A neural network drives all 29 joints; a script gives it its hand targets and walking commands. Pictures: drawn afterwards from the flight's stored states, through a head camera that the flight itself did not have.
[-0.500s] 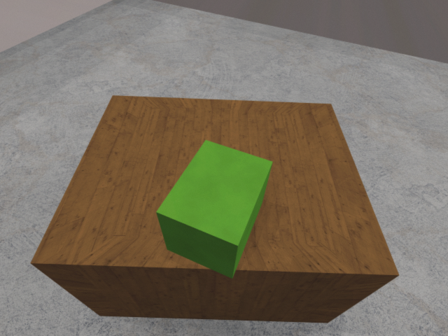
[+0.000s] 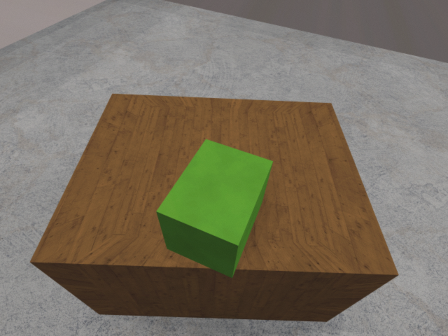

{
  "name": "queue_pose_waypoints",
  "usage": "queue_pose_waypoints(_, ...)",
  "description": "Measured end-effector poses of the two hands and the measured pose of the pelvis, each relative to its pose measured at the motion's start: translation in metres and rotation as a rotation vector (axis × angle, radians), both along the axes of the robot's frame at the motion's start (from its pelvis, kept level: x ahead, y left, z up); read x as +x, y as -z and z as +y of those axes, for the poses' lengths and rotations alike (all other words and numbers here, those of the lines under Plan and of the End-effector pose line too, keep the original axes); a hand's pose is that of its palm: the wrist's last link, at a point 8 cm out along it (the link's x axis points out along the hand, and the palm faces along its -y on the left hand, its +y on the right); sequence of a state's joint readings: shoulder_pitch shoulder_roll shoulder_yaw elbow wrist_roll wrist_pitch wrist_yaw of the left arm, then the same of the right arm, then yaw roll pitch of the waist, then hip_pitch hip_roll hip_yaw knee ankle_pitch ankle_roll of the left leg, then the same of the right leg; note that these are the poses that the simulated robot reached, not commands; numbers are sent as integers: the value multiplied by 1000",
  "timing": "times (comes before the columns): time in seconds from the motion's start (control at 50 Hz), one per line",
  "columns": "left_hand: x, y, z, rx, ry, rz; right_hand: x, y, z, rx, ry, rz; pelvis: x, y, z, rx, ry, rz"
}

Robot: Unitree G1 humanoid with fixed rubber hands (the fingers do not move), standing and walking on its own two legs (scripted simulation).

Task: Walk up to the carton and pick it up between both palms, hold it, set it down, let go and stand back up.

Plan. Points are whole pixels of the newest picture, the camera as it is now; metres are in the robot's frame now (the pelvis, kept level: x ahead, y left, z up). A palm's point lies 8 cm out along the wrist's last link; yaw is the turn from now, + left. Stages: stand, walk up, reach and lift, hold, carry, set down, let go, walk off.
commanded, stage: stand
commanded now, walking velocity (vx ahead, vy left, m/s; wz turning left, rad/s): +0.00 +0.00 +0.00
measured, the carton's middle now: (218, 206) +0.43 +0.00 -0.12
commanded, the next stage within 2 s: none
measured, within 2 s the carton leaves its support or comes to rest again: neither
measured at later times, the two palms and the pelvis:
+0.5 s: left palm out of the picture +0.00 +0.25 -0.13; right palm out of the picture +0.01 -0.25 -0.13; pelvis +0.00 +0.00 +0.00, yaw +0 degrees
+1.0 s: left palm out of the picture +0.00 +0.25 -0.14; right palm out of the picture +0.00 -0.24 -0.13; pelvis +0.00 +0.00 +0.00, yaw +0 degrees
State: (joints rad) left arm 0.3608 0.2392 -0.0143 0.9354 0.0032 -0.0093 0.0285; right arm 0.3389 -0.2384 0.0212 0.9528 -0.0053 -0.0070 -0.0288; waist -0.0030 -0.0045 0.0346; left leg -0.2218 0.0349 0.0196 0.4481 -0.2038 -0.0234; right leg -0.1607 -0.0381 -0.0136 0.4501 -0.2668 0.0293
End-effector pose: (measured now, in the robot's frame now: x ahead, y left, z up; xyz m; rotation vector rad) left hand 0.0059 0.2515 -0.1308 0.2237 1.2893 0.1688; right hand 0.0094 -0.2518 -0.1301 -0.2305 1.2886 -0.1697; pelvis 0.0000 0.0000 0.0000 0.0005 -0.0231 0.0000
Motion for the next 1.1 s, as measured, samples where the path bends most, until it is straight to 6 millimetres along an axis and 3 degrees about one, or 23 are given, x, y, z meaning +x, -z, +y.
queue_pose_waypoints(1.1,-5,5,-6,-19,-14,42,-7,3,10,13,28,33,4,-1,2,0,6,2)
